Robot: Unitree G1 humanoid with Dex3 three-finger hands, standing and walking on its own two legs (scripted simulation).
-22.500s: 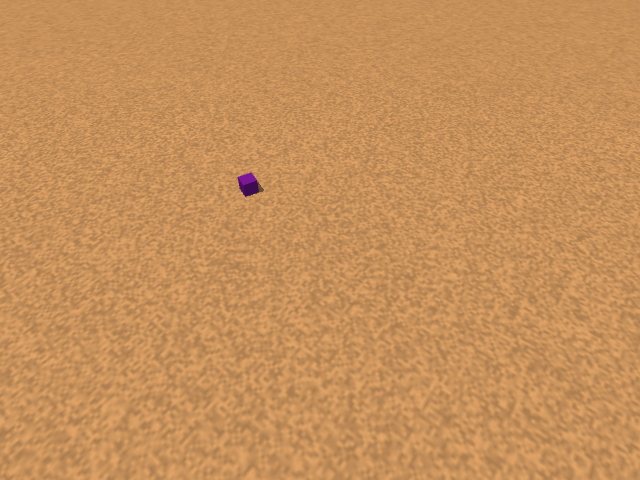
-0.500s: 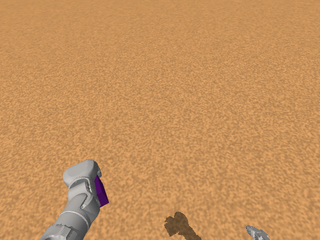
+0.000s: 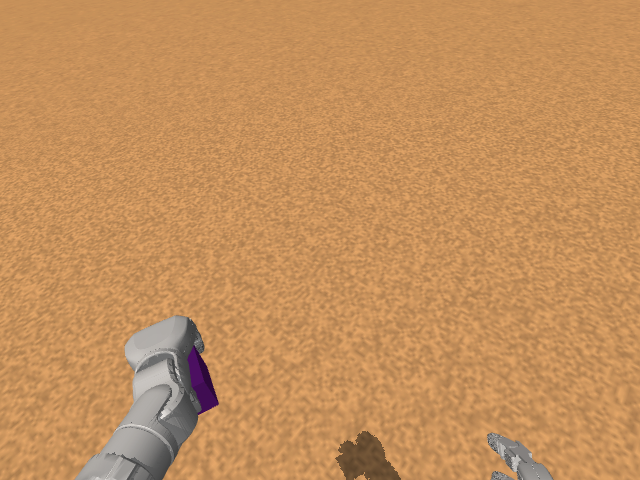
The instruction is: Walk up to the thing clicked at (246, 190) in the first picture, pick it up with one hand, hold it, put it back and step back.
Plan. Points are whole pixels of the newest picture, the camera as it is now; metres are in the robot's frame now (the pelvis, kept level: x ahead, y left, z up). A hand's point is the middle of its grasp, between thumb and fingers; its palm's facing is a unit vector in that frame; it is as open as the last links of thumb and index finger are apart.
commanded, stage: hold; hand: left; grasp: from above
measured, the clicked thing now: (182, 384) +0.30 +0.23 -0.07
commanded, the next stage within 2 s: crouch in 0.56 s
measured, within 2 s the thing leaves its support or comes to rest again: neither
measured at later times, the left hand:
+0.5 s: hand (178, 367) +0.30 +0.22 -0.02, palm faces -0.38 -0.22 -0.90, open 9.7 cm
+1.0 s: hand (185, 391) +0.29 +0.22 -0.08, palm faces -0.44 -0.18 -0.88, open 9.7 cm
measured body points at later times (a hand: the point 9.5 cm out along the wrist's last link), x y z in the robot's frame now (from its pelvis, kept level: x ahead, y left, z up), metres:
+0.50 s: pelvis +0.00 +0.00 +0.00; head +0.00 -0.03 +0.45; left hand +0.32 +0.23 +0.03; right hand +0.17 -0.24 -0.11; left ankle +0.01 +0.13 -0.74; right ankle +0.02 -0.13 -0.74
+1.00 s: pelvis +0.00 +0.00 +0.00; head +0.03 -0.01 +0.45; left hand +0.31 +0.23 -0.03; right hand +0.14 -0.25 -0.11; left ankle +0.01 +0.13 -0.74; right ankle +0.02 -0.13 -0.74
